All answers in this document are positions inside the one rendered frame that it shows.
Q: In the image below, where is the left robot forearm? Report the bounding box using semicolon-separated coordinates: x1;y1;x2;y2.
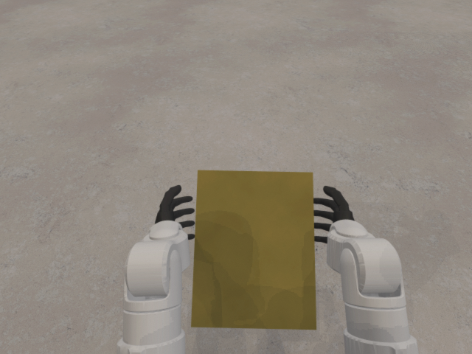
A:
117;221;190;354

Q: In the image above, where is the robot right hand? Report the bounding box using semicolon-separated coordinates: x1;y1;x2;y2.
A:
313;186;354;244

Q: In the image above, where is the robot left hand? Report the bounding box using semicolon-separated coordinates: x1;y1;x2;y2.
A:
155;185;195;240

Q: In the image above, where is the carton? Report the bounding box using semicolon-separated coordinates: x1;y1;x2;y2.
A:
191;170;316;330

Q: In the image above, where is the right robot forearm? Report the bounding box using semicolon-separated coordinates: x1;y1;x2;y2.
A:
327;220;419;354

